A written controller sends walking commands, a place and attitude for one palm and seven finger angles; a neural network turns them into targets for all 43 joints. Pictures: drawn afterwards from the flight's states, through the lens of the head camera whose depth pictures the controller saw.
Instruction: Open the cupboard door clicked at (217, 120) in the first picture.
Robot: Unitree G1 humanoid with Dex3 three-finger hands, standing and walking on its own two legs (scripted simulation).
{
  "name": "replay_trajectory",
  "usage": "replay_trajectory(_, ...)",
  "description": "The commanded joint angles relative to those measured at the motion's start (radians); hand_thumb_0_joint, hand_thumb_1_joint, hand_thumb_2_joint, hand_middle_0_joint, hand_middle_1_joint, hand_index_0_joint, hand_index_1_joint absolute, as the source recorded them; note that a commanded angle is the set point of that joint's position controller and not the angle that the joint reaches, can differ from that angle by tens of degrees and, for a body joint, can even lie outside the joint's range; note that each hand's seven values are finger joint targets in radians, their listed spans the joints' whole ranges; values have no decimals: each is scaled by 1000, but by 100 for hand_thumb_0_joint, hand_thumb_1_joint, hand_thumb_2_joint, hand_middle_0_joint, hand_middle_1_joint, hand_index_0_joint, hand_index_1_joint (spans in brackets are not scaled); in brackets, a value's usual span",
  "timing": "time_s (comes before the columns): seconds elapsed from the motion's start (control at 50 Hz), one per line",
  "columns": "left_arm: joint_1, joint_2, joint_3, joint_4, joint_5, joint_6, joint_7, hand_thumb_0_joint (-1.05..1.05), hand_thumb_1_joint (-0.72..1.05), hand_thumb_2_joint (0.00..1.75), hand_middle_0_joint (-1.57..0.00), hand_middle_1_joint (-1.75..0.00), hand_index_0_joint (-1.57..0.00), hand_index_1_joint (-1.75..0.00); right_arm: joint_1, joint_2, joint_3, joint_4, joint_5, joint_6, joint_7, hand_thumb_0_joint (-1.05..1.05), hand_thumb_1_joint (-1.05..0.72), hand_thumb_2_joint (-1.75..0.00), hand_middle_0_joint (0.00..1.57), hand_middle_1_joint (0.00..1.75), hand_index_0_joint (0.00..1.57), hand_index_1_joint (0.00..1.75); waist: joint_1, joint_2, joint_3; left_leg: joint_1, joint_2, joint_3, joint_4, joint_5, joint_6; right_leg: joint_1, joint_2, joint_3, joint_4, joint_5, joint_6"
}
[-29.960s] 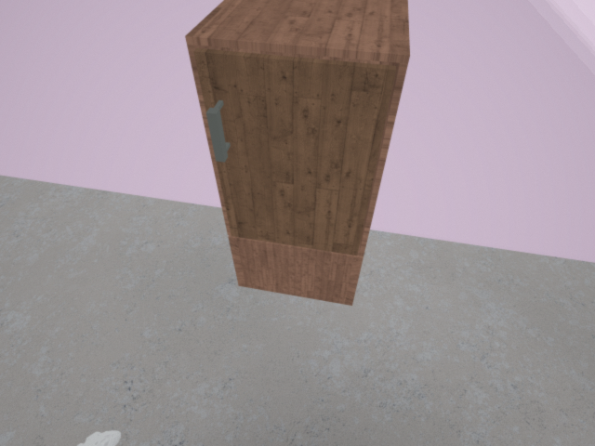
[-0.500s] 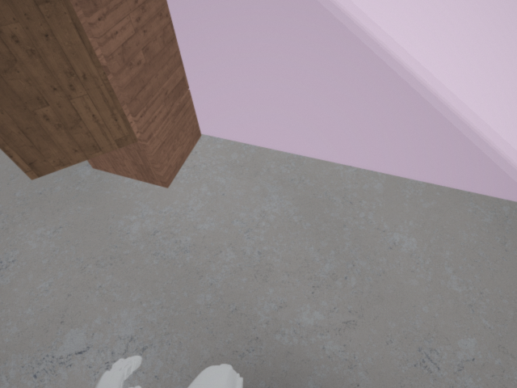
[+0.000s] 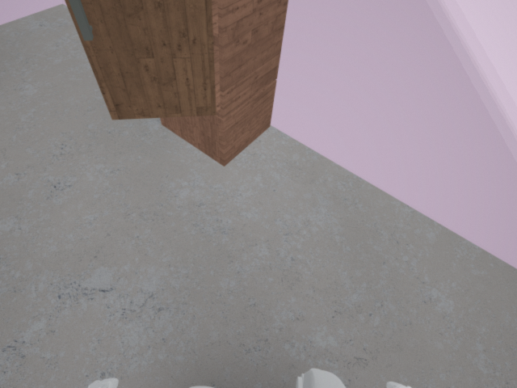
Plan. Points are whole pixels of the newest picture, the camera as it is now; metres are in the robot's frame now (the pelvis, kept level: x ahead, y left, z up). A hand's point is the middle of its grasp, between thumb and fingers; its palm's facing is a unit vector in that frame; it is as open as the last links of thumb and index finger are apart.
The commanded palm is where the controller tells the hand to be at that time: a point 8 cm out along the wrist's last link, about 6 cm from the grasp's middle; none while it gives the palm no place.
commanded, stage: turn to face it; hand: left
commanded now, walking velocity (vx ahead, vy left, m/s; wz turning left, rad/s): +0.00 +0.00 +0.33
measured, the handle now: (81, 12) +1.01 +0.58 -0.01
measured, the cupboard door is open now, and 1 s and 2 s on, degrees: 47 47 47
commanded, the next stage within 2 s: take the last steps up to it in 0.28 s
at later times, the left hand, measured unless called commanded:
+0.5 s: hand out of the picture +0.03 +0.14 -0.16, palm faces +0.20 -0.95 -0.23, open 7.3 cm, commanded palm none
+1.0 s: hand out of the picture +0.11 +0.26 -0.17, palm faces +0.28 -0.94 -0.19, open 7.4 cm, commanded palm none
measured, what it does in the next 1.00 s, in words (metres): walks ahead, turning left: right foot, then left foot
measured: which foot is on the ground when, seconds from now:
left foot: down 0.00-0.22, up 0.24-0.66, down 0.68-1.00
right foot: up 0.00-0.20, down 0.22-0.68, up 0.70-1.00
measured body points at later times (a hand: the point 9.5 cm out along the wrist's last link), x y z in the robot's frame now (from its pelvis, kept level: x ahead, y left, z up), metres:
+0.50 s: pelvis +0.01 -0.05 +0.00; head +0.05 -0.05 +0.45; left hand +0.02 +0.19 -0.14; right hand +0.12 -0.29 -0.15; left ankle -0.03 +0.08 -0.68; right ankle +0.00 -0.15 -0.74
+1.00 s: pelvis +0.10 +0.06 +0.00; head +0.12 +0.08 +0.45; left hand +0.10 +0.31 -0.15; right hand +0.13 -0.16 -0.15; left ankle +0.01 +0.10 -0.74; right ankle +0.19 -0.06 -0.67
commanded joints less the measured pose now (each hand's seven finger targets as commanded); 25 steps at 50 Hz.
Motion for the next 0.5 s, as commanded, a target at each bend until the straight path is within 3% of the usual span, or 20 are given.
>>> replay_trajectory(0.0,-5,37,0,-74,-4,-26,0,0,90,90,-20,-30,-20,-30,65,-204,-59,-37,-5,-17,-17,0,-90,-90,20,30,20,30,-31,161,-161,160,240,-220,-154,361,123,-3,19,3,-101,14,1)
replay_trajectory(0.1,0,27,-6,-73,-9,-31,3,0,90,90,-20,-30,-20,-30,50,-203,-62,-32,-10,-7,-15,0,-90,-90,20,30,20,30,-26,216,-138,77,228,-267,-139,322,120,140,61,-20,-311,-3,-16)
replay_trajectory(0.14,55,30,-5,-54,-13,-40,5,0,90,90,-20,-30,-20,-30,32,-191,-60,-31,-5,-6,-15,0,-90,-90,20,30,20,30,4,195,-153,27,202,-262,-88,332,97,266,75,-26,-469,102,-22)
replay_trajectory(0.16,91,41,-1,-40,-13,-50,9,0,90,90,-20,-30,-20,-30,21,-181,-59,-31,2,-7,-14,0,-90,-90,20,30,20,30,24,147,-167,-5,173,-243,-42,300,65,354,66,-24,-606,206,-26)
replay_trajectory(0.18,119,86,8,-32,-7,-62,15,0,90,90,-20,-30,-20,-30,29,-146,-56,-34,12,-9,-9,0,-90,-90,20,30,20,30,32,41,-186,-104,111,-190,48,165,11,478,-35,78,-709,262,-52)
replay_trajectory(0.2,139,168,24,-28,6,-71,22,0,90,90,-20,-30,-20,-30,30,-83,-45,-53,17,-11,-4,0,-90,-90,20,30,20,30,39,-228,-179,-246,-38,-30,239,-164,-63,531,-267,318,-763,397,-148)
replay_trajectory(0.22,134,189,22,-37,6,-71,22,0,90,90,-20,-30,-20,-30,13,-114,-53,-62,13,-1,-3,0,-90,-90,20,30,20,30,47,-222,-158,-224,-28,-33,447,-383,-69,404,-395,350,-778,495,-247)
replay_trajectory(0.24,96,158,10,-46,3,-70,24,0,90,90,-20,-30,-20,-30,11,-101,-52,-54,8,6,2,0,-90,-90,20,30,20,30,27,-140,-115,-237,-13,-55,550,-347,-66,355,-347,275,-766,503,-270)
replay_trajectory(0.26,57,111,6,-46,3,-75,29,0,90,90,-20,-30,-20,-30,12,-106,-56,-24,4,15,0,0,-90,-90,20,30,20,30,5,-192,-84,-269,6,-63,622,-304,-74,348,-288,251,-753,575,-255)
replay_trajectory(0.28,43,97,-1,-46,-2,-76,26,0,90,90,-20,-30,-20,-30,22,-107,-56,-4,5,20,2,0,-90,-90,20,30,20,30,-7,-188,-78,-273,14,-47,661,-253,-86,364,-239,177,-729,639,-236)
replay_trajectory(0.3,48,87,-7,-43,-6,-78,23,0,90,90,-20,-30,-20,-30,25,-99,-54,0,7,22,6,0,-90,-90,20,30,20,30,-8,-167,-79,-273,15,-34,671,-218,-92,374,-214,115,-717,688,-219)
replay_trajectory(0.34,69,74,-6,-36,-3,-81,25,0,90,90,-20,-30,-20,-30,14,-78,-48,11,9,23,9,0,-90,-90,20,30,20,30,-5,-156,-82,-255,17,-10,613,-197,-100,399,-193,58,-709,742,-201)
replay_trajectory(0.4,139,86,1,-4,1,-90,23,0,90,90,-20,-30,-20,-30,-22,-59,-37,13,8,15,12,0,-90,-90,20,30,20,30,30,-121,-108,-239,20,29,462,-202,-106,482,-221,71,-718,694,-207)
replay_trajectory(0.42,171,92,4,12,3,-93,21,0,90,90,-20,-30,-20,-30,-43,-58,-37,8,7,11,17,0,-90,-90,20,30,20,30,48,-112,-102,-243,21,37,435,-203,-104,498,-236,91,-735,630,-208)
replay_trajectory(0.48,203,113,18,42,6,-101,14,0,90,90,-20,-30,-20,-30,-87,-63,-34,-6,5,3,26,0,-90,-90,20,30,20,30,65,-118,-74,-268,42,46,370,-201,-99,513,-284,120,-777,438,-229)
